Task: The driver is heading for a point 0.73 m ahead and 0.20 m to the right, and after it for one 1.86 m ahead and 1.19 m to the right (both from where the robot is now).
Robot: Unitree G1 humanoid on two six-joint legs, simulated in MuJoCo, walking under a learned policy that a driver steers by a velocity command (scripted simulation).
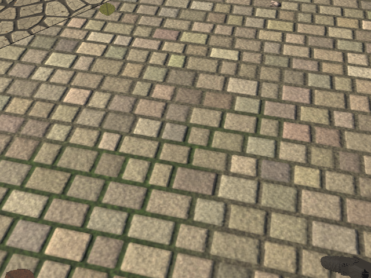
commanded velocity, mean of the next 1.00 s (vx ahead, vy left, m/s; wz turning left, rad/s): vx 0.50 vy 0.00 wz -0.33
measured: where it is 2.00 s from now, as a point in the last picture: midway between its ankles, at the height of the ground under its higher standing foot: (247, 209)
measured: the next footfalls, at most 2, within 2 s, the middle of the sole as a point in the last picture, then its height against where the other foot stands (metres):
left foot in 0.06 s outside the picture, level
right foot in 0.62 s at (247, 269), level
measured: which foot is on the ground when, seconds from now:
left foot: up 0.00-0.04, down 0.06-0.64, up 0.66-1.00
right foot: down 0.00-0.06, up 0.08-0.60, down 0.62-1.00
